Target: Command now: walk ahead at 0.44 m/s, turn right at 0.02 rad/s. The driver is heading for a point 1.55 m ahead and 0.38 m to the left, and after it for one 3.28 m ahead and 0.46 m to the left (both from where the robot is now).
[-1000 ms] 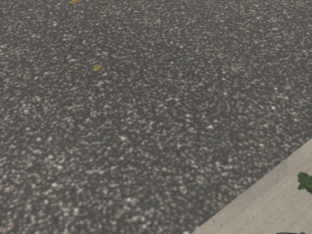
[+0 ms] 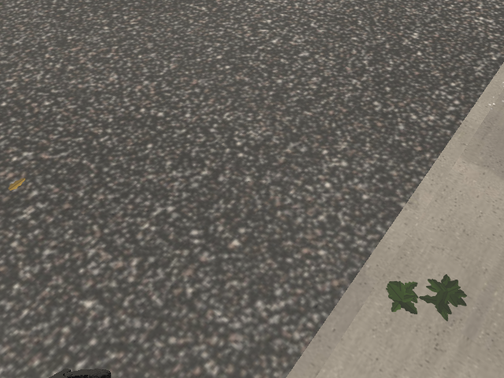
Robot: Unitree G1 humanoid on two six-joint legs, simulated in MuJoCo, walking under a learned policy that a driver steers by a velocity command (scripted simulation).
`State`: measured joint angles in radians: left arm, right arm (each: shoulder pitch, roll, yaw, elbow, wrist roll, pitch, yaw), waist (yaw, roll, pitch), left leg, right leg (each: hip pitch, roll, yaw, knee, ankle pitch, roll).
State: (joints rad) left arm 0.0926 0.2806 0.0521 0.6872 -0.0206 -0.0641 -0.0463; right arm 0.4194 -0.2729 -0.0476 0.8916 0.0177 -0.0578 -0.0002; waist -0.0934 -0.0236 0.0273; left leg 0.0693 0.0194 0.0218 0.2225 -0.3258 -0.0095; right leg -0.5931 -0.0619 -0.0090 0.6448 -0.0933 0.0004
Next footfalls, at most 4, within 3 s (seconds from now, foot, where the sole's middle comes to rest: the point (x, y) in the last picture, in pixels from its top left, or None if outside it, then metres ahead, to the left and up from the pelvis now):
0.10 right None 0.22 -0.14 -0.78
0.66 left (204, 353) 0.54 0.09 -0.78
1.16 right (276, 253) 0.83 -0.14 -0.78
1.68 left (165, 212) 1.01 0.20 -0.78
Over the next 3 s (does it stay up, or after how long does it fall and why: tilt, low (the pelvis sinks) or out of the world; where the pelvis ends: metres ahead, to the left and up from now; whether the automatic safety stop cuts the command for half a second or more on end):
stays up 1.49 0.48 0.01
